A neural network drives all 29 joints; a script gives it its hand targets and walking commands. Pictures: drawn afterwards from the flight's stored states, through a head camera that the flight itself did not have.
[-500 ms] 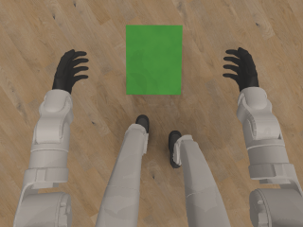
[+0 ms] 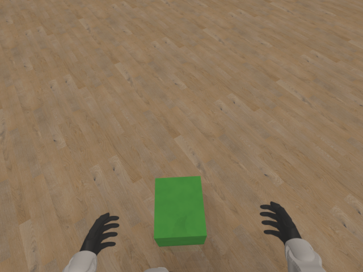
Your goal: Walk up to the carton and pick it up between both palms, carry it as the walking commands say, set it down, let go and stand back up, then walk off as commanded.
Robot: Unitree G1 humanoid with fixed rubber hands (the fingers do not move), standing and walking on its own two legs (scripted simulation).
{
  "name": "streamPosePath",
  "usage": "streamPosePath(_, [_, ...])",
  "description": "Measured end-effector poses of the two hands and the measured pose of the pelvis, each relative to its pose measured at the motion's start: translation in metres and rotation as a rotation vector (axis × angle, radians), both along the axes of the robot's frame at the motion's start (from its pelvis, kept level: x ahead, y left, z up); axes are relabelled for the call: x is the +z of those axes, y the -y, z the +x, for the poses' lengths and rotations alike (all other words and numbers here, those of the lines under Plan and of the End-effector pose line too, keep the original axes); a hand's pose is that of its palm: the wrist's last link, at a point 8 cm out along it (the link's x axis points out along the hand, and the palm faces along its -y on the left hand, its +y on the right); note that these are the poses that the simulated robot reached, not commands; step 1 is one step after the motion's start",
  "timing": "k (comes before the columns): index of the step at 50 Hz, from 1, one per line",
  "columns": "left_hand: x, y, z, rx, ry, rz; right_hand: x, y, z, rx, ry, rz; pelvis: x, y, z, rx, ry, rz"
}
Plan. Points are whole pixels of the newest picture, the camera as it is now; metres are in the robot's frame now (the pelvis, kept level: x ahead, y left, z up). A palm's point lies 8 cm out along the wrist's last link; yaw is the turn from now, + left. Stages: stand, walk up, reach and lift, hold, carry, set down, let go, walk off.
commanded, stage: let go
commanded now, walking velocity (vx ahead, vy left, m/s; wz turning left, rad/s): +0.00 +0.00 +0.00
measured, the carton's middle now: (179, 211) +0.43 +0.05 -0.66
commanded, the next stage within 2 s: stand in 0.56 s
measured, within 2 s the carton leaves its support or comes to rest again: neither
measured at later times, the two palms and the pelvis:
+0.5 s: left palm (97, 241) +0.19 +0.21 -0.06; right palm (306, 240) +0.20 -0.25 -0.07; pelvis +0.04 -0.02 +0.01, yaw +2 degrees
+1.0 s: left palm out of the picture +0.10 +0.25 -0.10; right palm out of the picture +0.10 -0.33 -0.10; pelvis +0.04 -0.04 +0.00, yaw +0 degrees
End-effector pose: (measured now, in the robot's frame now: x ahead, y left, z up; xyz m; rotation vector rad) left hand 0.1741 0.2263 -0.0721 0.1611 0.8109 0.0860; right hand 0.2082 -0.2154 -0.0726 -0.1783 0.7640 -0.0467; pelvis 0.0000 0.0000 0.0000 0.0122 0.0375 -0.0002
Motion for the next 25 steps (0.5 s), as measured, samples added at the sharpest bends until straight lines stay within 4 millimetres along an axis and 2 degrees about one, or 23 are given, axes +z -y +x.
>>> streamPosePath(6, [0.005, 0.007, -0.011, 0.005, -0.032, 0.001, 0.000, 0.015, -0.031, -0.001, -0.052, -0.002, 0.007, 0.007, 0.012, -0.004, 0.060, 0.008])
streamPosePath(10, [0.007, 0.009, -0.006, 0.002, -0.032, 0.006, 0.000, 0.023, -0.039, -0.015, -0.071, 0.005, 0.008, 0.012, 0.017, 0.002, 0.074, 0.010])
streamPosePath(18, [0.012, 0.012, 0.013, -0.002, -0.001, 0.017, 0.007, 0.033, -0.025, -0.020, -0.048, 0.009, 0.008, 0.022, 0.031, 0.015, 0.085, 0.016])
streamPosePath(25, [0.010, 0.012, 0.016, 0.065, -0.024, 0.015, 0.005, 0.033, -0.006, -0.020, -0.026, 0.014, 0.007, 0.025, 0.043, 0.030, 0.065, 0.018])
